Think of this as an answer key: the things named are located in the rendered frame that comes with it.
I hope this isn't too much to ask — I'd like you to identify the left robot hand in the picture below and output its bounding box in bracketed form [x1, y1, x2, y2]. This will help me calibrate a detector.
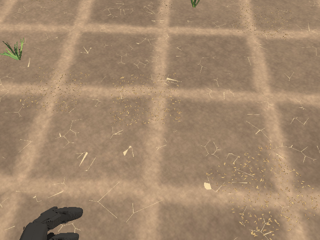
[19, 206, 83, 240]

